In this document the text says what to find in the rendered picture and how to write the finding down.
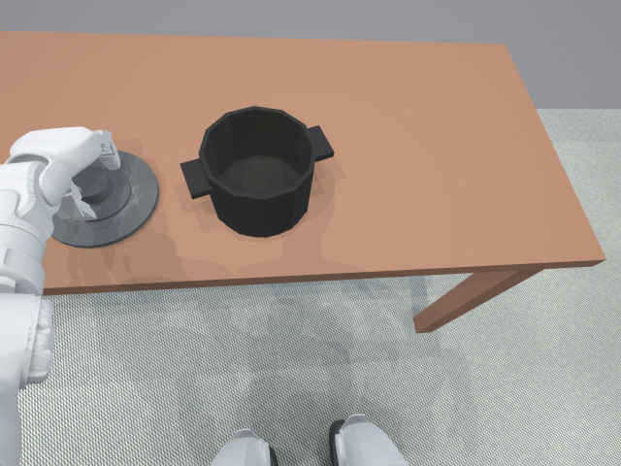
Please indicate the knob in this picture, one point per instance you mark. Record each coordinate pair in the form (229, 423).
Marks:
(95, 183)

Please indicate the robot left thigh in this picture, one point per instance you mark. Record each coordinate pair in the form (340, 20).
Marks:
(247, 451)

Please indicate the pot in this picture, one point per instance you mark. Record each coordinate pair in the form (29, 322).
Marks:
(257, 165)

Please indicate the left robot upper arm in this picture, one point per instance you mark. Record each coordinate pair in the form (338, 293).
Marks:
(26, 351)

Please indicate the robot left hand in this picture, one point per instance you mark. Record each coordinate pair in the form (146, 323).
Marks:
(77, 148)

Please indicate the right robot shin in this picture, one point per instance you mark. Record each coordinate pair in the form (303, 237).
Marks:
(354, 419)

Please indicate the left robot forearm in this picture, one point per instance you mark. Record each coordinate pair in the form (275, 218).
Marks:
(32, 185)

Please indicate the table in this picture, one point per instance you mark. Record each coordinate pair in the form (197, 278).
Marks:
(441, 163)

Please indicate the lid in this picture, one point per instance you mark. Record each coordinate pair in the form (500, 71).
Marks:
(127, 210)

